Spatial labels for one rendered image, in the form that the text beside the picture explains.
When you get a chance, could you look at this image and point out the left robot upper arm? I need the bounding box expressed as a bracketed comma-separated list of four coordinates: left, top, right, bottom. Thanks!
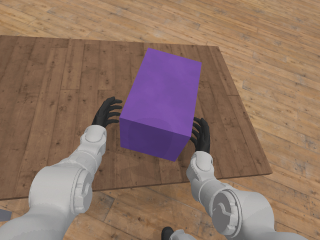
[0, 166, 93, 240]

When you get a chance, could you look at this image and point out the table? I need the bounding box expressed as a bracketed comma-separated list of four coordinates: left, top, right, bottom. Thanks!
[0, 35, 273, 222]

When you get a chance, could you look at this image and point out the left robot hand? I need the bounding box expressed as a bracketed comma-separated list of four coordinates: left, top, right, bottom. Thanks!
[91, 96, 123, 128]

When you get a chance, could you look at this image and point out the right robot upper arm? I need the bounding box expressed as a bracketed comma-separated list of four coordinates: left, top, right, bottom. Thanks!
[211, 189, 308, 240]

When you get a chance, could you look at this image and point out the robot right shin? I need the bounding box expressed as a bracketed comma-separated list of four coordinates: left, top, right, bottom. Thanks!
[169, 229, 185, 240]

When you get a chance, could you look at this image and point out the right robot hand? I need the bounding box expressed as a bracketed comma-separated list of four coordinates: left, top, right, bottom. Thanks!
[190, 117, 210, 154]

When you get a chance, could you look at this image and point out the right robot forearm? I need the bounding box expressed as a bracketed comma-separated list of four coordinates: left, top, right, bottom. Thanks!
[186, 151, 275, 224]

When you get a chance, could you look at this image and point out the left robot forearm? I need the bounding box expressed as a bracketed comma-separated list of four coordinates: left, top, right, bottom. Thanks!
[28, 125, 107, 208]

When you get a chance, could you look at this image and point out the carton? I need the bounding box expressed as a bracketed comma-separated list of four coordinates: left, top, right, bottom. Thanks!
[119, 47, 202, 162]

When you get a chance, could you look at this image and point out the right robot foot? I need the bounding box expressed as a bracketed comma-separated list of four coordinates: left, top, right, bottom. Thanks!
[161, 226, 174, 240]

